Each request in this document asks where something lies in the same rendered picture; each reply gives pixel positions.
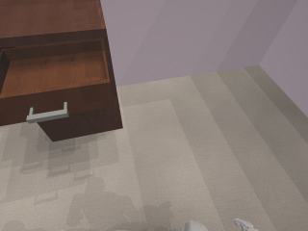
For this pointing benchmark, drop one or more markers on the handle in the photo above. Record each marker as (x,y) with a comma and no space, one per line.
(34,118)

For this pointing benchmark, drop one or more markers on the drawer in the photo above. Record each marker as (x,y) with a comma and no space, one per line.
(44,77)

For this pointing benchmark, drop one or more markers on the robot right hand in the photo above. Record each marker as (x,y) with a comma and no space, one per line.
(244,225)

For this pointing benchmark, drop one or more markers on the robot right thigh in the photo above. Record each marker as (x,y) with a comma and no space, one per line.
(193,226)

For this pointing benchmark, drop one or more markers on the cabinet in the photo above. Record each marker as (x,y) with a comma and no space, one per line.
(25,23)

